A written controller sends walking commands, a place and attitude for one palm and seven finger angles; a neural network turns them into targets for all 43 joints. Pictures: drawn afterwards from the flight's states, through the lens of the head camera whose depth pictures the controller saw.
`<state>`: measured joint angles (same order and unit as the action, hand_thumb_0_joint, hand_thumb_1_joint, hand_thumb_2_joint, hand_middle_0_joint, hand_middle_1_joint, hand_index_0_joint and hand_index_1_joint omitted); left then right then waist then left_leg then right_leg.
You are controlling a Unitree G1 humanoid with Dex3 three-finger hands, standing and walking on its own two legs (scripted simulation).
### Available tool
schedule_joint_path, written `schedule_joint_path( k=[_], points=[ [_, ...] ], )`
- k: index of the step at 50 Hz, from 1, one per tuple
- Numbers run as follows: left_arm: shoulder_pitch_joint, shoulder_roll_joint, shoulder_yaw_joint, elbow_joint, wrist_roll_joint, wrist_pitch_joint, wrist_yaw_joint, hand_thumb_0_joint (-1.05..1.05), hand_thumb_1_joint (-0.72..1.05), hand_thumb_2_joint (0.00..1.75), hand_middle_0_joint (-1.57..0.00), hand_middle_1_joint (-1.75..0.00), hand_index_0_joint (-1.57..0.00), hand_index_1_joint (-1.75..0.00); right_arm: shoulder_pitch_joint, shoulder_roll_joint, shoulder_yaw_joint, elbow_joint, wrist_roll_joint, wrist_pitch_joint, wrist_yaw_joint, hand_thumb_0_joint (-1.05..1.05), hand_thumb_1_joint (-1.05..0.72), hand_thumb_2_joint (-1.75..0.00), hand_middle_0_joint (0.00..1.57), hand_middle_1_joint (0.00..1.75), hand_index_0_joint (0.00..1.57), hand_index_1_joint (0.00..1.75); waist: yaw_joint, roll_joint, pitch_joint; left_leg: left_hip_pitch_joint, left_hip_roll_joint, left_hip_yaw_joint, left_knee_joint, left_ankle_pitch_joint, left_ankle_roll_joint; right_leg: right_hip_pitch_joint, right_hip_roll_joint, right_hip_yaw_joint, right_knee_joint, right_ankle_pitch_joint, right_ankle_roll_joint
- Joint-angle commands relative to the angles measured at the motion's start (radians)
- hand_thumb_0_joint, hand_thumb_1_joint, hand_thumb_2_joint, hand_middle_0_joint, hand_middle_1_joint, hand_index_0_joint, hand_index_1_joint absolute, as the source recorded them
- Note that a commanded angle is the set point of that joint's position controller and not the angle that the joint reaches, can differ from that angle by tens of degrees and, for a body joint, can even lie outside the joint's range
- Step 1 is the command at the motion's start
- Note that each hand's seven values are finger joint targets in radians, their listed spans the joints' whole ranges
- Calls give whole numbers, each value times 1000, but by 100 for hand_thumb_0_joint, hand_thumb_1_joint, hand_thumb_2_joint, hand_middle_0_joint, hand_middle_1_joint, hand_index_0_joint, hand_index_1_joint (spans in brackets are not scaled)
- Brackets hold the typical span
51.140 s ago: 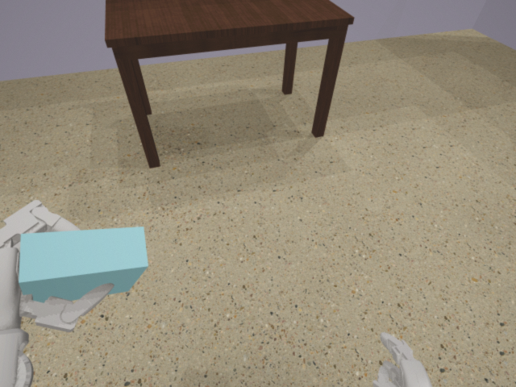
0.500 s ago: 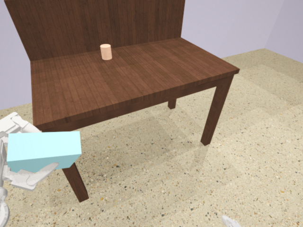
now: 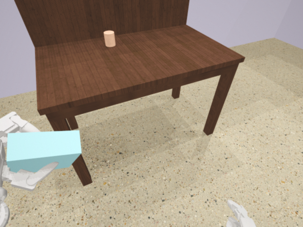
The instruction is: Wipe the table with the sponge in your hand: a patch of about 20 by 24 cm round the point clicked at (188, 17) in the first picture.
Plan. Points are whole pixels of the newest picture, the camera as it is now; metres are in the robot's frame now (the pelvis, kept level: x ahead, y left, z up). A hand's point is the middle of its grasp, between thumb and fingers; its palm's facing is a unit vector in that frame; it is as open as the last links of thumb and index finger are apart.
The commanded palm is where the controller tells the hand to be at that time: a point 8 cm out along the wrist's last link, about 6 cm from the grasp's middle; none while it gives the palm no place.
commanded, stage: stop stepping back and stand still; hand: left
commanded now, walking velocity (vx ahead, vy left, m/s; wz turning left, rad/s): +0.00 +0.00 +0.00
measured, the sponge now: (54, 152) +0.23 +0.22 +0.16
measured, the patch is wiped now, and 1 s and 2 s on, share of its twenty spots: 1.00 1.00 1.00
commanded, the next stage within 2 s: stand and wait in 0.66 s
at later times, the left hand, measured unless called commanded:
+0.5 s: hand (28, 142) +0.24 +0.26 +0.18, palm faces +0.40 -0.85 -0.34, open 9.2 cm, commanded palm +0.19 +0.30 +0.20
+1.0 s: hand (21, 144) +0.24 +0.28 +0.18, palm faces +0.41 -0.85 -0.33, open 9.2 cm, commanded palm +0.19 +0.31 +0.20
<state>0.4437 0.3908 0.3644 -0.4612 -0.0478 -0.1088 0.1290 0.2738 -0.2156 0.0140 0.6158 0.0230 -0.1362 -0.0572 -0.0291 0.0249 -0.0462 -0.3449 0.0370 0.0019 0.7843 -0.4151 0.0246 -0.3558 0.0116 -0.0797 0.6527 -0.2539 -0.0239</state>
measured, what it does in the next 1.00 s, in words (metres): stands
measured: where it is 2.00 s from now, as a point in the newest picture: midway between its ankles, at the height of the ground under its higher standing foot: outside the picture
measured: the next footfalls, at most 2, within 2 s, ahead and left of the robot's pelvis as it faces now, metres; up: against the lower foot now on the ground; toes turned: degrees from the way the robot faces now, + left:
none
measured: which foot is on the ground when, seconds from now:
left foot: down 0.00-1.00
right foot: down 0.00-1.00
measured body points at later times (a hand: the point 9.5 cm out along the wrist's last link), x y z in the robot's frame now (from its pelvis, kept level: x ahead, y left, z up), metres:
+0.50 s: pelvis +0.03 +0.02 +0.02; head +0.02 +0.03 +0.47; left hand +0.21 +0.31 +0.20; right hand +0.22 -0.21 -0.04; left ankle +0.02 +0.13 -0.71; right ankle +0.05 -0.10 -0.71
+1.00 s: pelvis +0.03 +0.03 +0.03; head +0.02 +0.04 +0.48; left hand +0.21 +0.32 +0.20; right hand +0.21 -0.20 -0.05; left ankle +0.02 +0.13 -0.71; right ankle +0.05 -0.10 -0.71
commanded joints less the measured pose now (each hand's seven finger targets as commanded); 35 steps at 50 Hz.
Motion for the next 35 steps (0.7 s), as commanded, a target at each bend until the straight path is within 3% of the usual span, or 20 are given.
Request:
schedule_joint_path(
  k=[1, 2, 3, 4, 5, 6, 7, 8, 9, 11, 12, 13, 14, 16, 19, 21, 24, 35],
  points=[
    [-140, 162, 70, -279, -13, -69, 8, 0, 10, 130, -120, -160, -120, -160, -151, -121, -65, -137, 6, -29, 1, 0, -90, -90, 20, 30, 20, 30, 11, -183, -5, -186, 8, -74, 321, -34, 7, 32, -366, 587, -474, -320, -188],
    [-165, 180, 84, -323, -15, -76, 12, 0, 10, 130, -120, -160, -120, -160, -150, -115, -60, -132, 5, -24, 3, 0, -90, -90, 20, 30, 20, 30, 3, -136, 1, -118, 48, -103, 228, -29, 17, -30, -372, 522, -428, -268, -188],
    [-185, 202, 101, -361, -11, -73, 17, 0, 10, 130, -120, -160, -120, -160, -164, -103, -51, -136, 3, -13, -3, 0, -90, -90, 20, 30, 20, 30, -5, -89, 10, -6, 74, -102, 75, -18, 28, -105, -348, 423, -372, -230, -158],
    [-155, 186, 89, -363, -7, -72, 27, 0, 10, 130, -120, -160, -120, -160, -169, -81, -34, -131, -6, -10, -13, 0, -90, -90, 20, 30, 20, 30, -10, -50, -17, 110, 53, -54, -88, 26, 34, -139, -293, 326, -315, -259, -124],
    [-124, 174, 88, -355, -8, -72, 39, 0, 10, 130, -120, -160, -120, -160, -165, -94, -33, -135, -12, -14, -27, 0, -90, -90, 20, 30, 20, 30, -11, 29, -34, 168, 20, -23, -242, 38, 33, -124, -214, 234, -222, -280, -89],
    [-103, 165, 86, -343, -12, -76, 49, 0, 10, 130, -120, -160, -120, -160, -183, -118, -38, -150, -21, -20, -38, 0, -90, -90, 20, 30, 20, 30, 3, 181, -9, 122, 61, -138, -387, -63, 59, -106, -110, 164, -116, -286, -46],
    [-100, 152, 84, -357, -10, -79, 58, 0, 10, 130, -120, -160, -120, -160, -183, -136, -44, -162, -18, -29, -39, 0, -90, -90, 20, 30, 20, 30, 19, 311, -25, 111, 155, -277, -477, -93, 98, -84, -22, 73, 5, -188, 0],
    [-66, 153, 89, -302, -12, -71, 62, 0, 10, 130, -120, -160, -120, -160, -167, -121, -40, -165, -4, -30, -41, 0, -90, -90, 20, 30, 20, 30, 20, 275, -17, 35, 200, -345, -533, -182, 114, -40, 5, 45, 58, -186, 32],
    [-78, 133, 70, -274, -1, -59, 59, 0, 10, 130, -120, -160, -120, -160, -181, -98, -31, -157, -3, -34, -39, 0, -90, -90, 20, 30, 20, 30, 17, 209, 12, -43, 179, -317, -533, -164, 104, 21, -8, 63, 47, -153, 36],
    [-68, 139, 84, -216, -2, -58, 54, 0, 10, 130, -120, -160, -120, -160, -184, -104, -31, -145, -3, -43, -33, 0, -90, -90, 20, 30, 20, 30, 34, 41, -5, -32, 119, -197, -385, 65, 70, 142, -24, 75, -187, 8, 35],
    [-56, 126, 73, -188, -4, -59, 48, 0, 10, 130, -120, -160, -120, -160, -185, -107, -36, -145, -7, -44, -30, 0, -90, -90, 20, 30, 20, 30, 29, -74, -14, -44, 61, -128, -294, 116, 40, 176, -64, 144, -253, 85, 15],
    [-47, 106, 47, -182, -5, -60, 37, 0, 10, 130, -120, -160, -120, -160, -195, -108, -38, -147, -7, -44, -22, 0, -90, -90, 20, 30, 20, 30, 16, -105, -22, -22, 13, -88, -238, 115, 19, 145, -123, 228, -290, 43, -13],
    [-55, 114, 49, -199, -11, -63, 36, 0, 10, 130, -120, -160, -120, -160, -185, -110, -45, -144, -6, -41, -17, 0, -90, -90, 20, 30, 20, 30, 12, -118, -26, 16, 7, -72, -203, 119, 9, 105, -170, 290, -333, -23, -35],
    [-71, 127, 52, -245, -11, -70, 40, 0, 10, 130, -120, -160, -120, -160, -185, -103, -41, -140, -9, -37, -15, 0, -90, -90, 20, 30, 20, 30, 12, -69, -48, 68, 9, -57, -236, 180, 7, 117, -195, 301, -339, 37, -54],
    [-55, 126, 55, -277, -9, -78, 45, 0, 10, 130, -120, -160, -120, -160, -196, -107, -38, -150, -14, -34, -21, 0, -90, -90, 20, 30, 20, 30, 23, 40, -80, 132, 49, -95, -339, 340, 14, 164, -114, 184, -241, 199, -12],
    [-46, 121, 54, -256, -12, -76, 47, 0, 10, 130, -120, -160, -120, -160, -204, -112, -40, -161, -10, -27, -23, 0, -90, -90, 20, 30, 20, 30, 31, 44, -95, 142, 69, -111, -356, 421, 16, 185, -78, 131, -211, 244, 12],
    [-45, 126, 59, -253, -13, -73, 47, 0, 10, 130, -120, -160, -120, -160, -204, -109, -42, -168, -7, -16, -26, 0, -90, -90, 20, 30, 20, 30, 33, 47, -116, 170, 71, -97, -349, 485, 11, 206, -77, 125, -210, 305, 15],
    [-52, 119, 43, -248, -16, -64, 45, 0, 10, 130, -120, -160, -120, -160, -214, -114, -38, -187, -9, 10, -26, 0, -90, -90, 20, 30, 20, 30, 34, 54, -102, 147, 63, -86, -371, 460, -4, 226, -74, 124, -236, 308, 15]
  ],
)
